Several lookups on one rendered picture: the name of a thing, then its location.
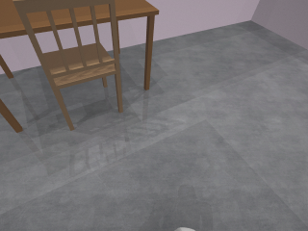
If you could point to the table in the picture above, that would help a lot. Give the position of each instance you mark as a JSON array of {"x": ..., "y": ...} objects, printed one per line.
[{"x": 11, "y": 26}]

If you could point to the chair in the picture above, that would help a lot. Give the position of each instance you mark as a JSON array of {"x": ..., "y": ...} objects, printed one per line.
[{"x": 76, "y": 65}]

